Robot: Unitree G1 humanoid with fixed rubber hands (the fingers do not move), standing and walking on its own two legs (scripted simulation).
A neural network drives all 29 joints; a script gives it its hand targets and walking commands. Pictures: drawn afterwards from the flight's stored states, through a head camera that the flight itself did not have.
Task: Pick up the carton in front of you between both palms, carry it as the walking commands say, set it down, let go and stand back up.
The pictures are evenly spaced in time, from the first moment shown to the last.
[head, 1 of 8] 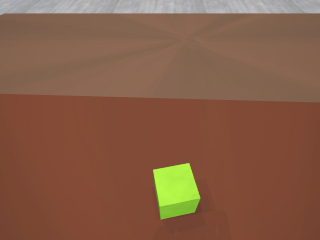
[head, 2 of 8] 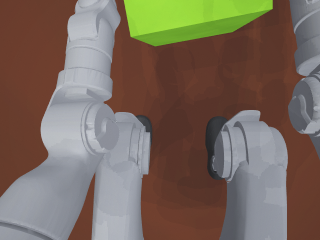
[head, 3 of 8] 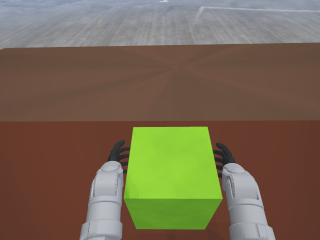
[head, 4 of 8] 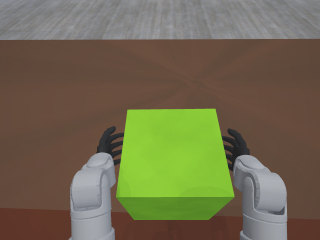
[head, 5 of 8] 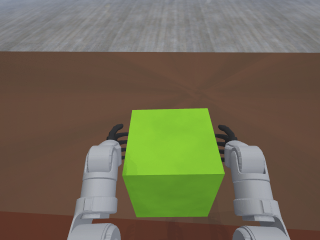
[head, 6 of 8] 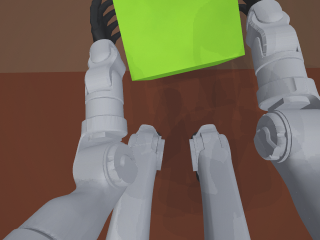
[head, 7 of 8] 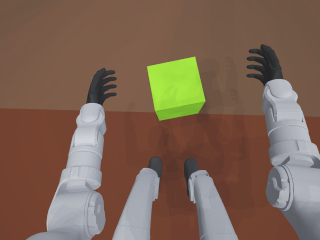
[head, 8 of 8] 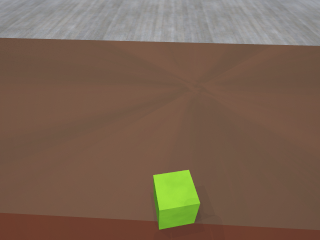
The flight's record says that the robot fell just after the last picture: no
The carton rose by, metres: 0.69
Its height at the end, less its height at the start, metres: -0.01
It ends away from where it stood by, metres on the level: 1.02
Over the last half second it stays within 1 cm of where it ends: yes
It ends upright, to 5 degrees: no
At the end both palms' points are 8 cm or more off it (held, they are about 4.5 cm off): yes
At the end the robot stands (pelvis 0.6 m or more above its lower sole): yes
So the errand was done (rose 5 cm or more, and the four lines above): no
